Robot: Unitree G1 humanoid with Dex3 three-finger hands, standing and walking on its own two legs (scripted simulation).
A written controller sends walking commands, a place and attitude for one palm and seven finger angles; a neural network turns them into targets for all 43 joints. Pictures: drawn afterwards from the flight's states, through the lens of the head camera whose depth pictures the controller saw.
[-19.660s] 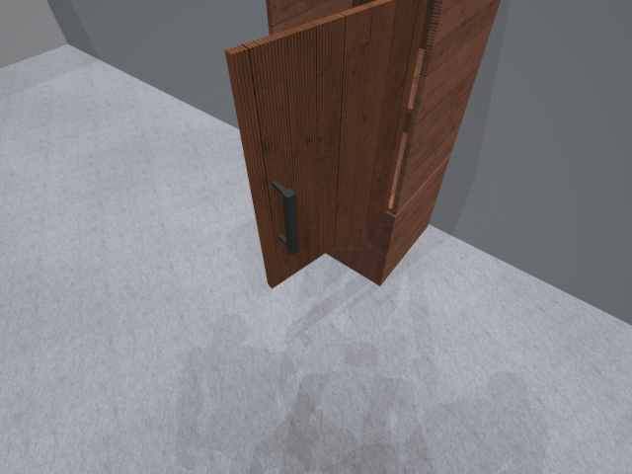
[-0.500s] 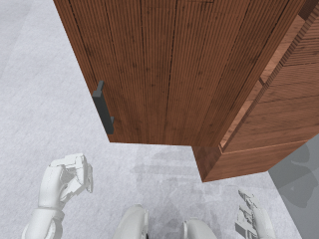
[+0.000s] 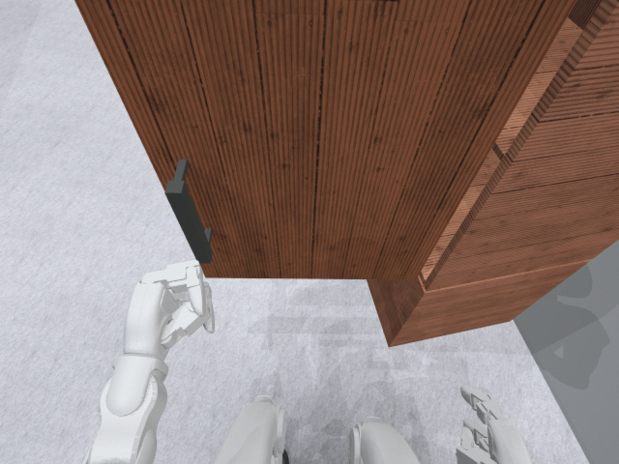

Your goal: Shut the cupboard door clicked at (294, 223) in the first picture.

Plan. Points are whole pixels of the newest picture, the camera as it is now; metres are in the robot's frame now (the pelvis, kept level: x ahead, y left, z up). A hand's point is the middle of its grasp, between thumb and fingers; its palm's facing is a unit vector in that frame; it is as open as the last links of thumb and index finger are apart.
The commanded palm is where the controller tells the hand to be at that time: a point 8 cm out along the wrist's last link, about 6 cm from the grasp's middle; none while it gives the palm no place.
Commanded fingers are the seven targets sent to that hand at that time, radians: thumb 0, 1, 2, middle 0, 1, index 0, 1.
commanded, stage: bring the fist close to the handle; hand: left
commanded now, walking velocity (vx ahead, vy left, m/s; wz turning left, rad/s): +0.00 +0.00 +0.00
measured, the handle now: (194, 215) +0.44 +0.20 +0.03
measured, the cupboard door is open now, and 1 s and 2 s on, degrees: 78 78 65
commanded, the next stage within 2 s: push the door shut along its arc in 0.70 s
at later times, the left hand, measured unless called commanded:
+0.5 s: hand (222, 280) +0.33 +0.14 +0.03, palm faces +0.03 -1.00 -0.03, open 3.1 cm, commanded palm +0.31 +0.19 +0.03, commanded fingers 0.00 0.90 0.90 -1.30 -1.50 -1.30 -1.50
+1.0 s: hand (219, 273) +0.35 +0.14 +0.03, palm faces -0.01 -1.00 -0.04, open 3.1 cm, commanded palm +0.34 +0.20 +0.03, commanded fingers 0.00 0.90 0.90 -1.30 -1.50 -1.30 -1.50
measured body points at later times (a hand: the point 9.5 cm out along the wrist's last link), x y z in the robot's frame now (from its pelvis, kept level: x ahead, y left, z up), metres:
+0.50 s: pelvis +0.00 -0.01 +0.00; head +0.09 -0.01 +0.44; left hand +0.33 +0.19 +0.04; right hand +0.15 -0.25 -0.11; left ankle +0.06 +0.09 -0.62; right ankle +0.01 -0.10 -0.62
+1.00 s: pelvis +0.00 -0.01 +0.00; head +0.09 +0.00 +0.44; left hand +0.34 +0.20 +0.03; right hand +0.15 -0.25 -0.11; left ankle +0.06 +0.09 -0.62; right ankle +0.01 -0.10 -0.62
